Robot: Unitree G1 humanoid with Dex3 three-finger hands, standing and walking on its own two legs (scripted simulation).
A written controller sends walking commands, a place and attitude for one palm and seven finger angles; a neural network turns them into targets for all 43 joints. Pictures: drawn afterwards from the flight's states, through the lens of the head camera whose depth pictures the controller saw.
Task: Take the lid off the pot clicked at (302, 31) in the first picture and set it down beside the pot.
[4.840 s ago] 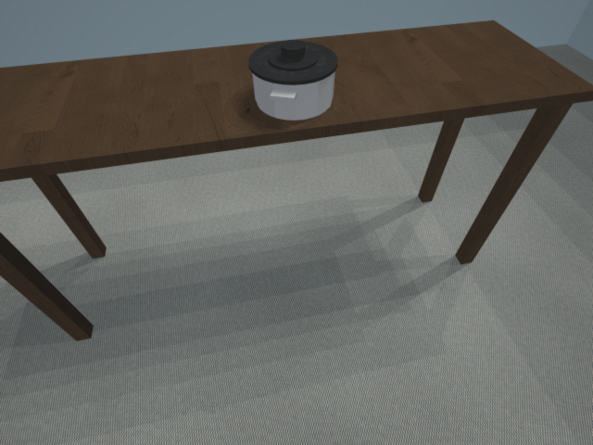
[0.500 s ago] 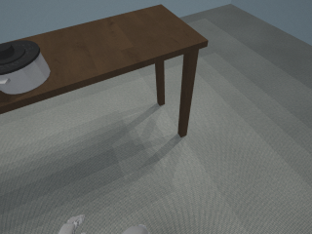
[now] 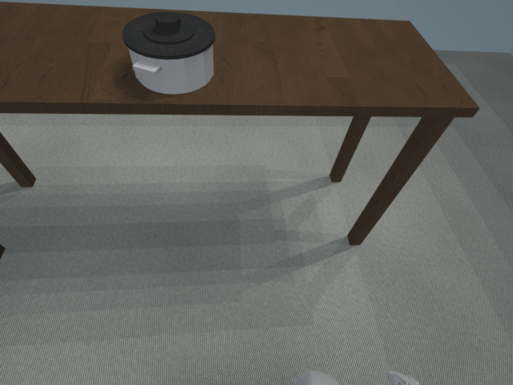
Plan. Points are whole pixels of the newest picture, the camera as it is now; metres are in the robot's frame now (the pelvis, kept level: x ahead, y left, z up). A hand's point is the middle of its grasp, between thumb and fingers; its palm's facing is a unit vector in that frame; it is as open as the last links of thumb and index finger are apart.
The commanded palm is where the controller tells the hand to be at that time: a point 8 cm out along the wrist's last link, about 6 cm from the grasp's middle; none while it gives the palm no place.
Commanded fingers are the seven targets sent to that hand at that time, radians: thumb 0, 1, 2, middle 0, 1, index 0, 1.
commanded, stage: turn to face it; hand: left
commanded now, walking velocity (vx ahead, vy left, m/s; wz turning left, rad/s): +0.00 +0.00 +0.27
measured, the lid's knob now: (167, 21) +0.78 +0.27 +0.14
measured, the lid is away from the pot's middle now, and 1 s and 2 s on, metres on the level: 0.00 0.00 0.00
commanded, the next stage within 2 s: take the last steps up to it in 0.20 s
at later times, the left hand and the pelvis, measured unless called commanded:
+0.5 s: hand out of the picture +0.01 +0.16 -0.15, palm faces +0.22 -0.95 -0.24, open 7.4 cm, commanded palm none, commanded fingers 0.00 0.90 0.90 -0.20 -0.30 -0.20 -0.30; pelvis +0.00 -0.03 +0.01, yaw +9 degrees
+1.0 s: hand out of the picture +0.12 +0.27 -0.17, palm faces +0.21 -0.96 -0.17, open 7.4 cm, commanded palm none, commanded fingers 0.00 0.90 0.90 -0.20 -0.30 -0.20 -0.30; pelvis +0.11 +0.07 +0.01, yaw +10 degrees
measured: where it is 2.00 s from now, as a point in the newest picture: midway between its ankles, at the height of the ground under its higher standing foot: (226, 352)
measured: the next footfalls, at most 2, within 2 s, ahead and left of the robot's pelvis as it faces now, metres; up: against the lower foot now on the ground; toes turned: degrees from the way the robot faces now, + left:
right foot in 0.24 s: +0.06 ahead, -0.12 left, +0.00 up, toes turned +1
left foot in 0.74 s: +0.05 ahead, +0.15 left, +0.00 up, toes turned +15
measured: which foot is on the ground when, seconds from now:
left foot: down 0.00-0.26, up 0.28-0.72, down 0.74-1.00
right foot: up 0.00-0.22, down 0.24-0.74, up 0.76-1.00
